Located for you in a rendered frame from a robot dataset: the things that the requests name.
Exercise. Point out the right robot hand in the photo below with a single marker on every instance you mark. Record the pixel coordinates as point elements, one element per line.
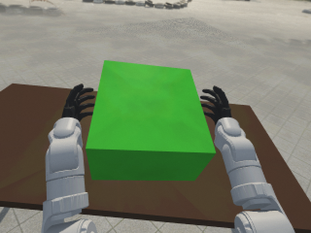
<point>221,108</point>

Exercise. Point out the left robot upper arm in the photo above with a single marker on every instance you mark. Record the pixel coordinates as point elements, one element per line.
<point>82,225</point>

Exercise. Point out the left robot forearm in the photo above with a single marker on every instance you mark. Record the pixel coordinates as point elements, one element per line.
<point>65,169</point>

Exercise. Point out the carton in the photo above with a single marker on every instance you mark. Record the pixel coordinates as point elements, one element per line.
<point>147,125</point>

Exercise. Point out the table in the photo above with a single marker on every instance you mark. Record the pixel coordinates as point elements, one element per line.
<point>27,116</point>

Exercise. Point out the right robot upper arm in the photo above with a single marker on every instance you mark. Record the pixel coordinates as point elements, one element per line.
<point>262,221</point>

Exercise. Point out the right robot forearm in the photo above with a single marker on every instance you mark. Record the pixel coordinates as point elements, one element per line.
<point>250,189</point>

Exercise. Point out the left robot hand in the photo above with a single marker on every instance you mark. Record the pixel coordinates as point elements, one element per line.
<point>72,107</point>

